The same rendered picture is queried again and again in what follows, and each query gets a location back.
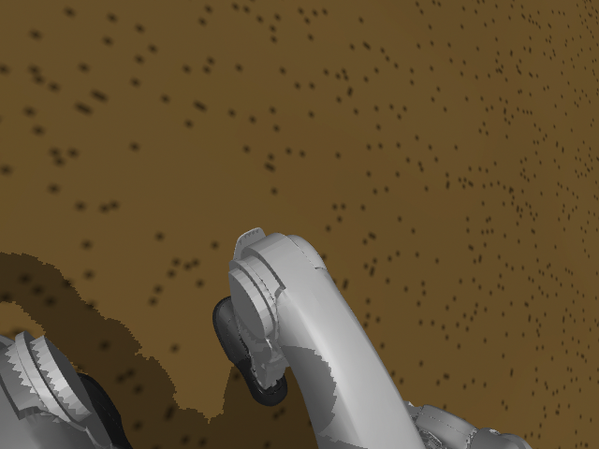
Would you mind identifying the right robot foot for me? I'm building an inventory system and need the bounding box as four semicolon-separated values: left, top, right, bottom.
212;296;287;406

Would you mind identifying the right robot hand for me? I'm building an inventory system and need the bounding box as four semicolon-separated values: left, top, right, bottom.
404;400;479;449

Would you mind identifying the right robot arm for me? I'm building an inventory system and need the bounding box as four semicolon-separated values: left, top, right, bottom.
470;427;533;449

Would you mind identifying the left robot foot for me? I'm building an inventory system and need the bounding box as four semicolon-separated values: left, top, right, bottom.
77;372;133;449

